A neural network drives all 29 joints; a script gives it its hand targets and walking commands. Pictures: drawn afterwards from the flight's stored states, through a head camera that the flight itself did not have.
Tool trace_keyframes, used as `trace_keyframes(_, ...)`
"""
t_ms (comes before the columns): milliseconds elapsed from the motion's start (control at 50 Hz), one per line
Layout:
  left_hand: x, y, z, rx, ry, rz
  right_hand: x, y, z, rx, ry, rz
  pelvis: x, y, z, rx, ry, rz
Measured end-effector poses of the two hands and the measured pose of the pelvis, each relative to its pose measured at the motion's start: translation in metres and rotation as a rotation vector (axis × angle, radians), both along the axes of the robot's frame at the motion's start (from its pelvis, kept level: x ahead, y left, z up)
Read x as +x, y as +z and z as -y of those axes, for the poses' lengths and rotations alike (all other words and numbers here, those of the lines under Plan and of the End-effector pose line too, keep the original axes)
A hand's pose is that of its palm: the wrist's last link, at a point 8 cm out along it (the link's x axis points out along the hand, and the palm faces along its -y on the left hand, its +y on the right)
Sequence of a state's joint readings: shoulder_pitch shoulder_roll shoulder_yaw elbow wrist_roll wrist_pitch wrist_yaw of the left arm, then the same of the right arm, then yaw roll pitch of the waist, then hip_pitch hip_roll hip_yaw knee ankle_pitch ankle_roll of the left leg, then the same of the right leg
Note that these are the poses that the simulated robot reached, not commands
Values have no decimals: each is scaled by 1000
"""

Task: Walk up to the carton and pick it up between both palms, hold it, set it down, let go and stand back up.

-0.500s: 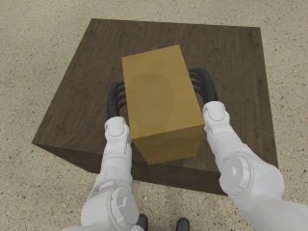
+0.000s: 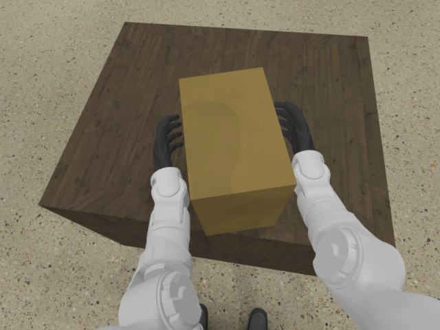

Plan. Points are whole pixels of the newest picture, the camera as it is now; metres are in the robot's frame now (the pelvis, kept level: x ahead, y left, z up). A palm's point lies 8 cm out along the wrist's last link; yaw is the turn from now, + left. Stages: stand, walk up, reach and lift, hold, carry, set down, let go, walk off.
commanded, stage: set down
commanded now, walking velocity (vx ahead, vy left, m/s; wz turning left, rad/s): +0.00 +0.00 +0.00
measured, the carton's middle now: (231, 160) +0.42 +0.06 -0.06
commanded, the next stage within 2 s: none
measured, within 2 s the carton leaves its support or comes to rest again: neither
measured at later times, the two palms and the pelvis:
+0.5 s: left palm (165, 161) +0.37 +0.18 +0.01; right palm (300, 144) +0.44 -0.07 +0.01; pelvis +0.00 +0.00 +0.00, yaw +1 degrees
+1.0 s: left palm (165, 164) +0.37 +0.18 +0.00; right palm (298, 143) +0.44 -0.06 +0.01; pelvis +0.00 +0.00 +0.00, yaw +0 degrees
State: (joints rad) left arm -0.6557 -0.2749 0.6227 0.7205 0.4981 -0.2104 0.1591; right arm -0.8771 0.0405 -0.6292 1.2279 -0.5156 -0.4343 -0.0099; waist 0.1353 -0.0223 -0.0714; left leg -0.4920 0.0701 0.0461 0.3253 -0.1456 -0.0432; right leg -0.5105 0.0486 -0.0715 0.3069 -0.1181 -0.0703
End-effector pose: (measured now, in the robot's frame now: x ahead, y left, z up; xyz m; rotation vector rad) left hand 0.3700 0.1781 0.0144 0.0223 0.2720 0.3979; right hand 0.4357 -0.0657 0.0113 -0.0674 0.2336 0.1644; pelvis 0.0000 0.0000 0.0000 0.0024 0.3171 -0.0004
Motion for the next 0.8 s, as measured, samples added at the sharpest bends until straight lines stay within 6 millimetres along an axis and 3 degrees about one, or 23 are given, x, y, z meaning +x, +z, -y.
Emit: trace_keyframes(800,0,-4,0,16,-4,37,0,0,0,-5,1,2,2,-1,4,2,11,-7)
